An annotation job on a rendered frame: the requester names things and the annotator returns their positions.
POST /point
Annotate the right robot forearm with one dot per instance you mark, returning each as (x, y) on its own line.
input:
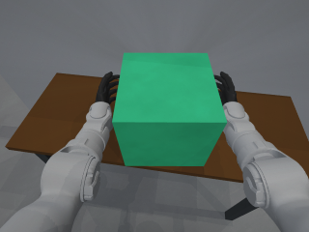
(246, 143)

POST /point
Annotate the left robot hand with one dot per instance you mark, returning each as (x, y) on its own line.
(104, 92)

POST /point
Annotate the carton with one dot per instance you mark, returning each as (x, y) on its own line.
(168, 111)

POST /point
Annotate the robot right upper arm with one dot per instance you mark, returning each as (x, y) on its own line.
(280, 187)

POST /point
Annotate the left robot forearm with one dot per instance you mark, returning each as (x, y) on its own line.
(94, 135)

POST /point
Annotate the right robot hand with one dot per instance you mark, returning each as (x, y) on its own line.
(227, 93)

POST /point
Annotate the table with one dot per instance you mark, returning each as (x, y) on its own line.
(60, 113)

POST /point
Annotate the robot left upper arm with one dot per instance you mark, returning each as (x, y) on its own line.
(68, 181)

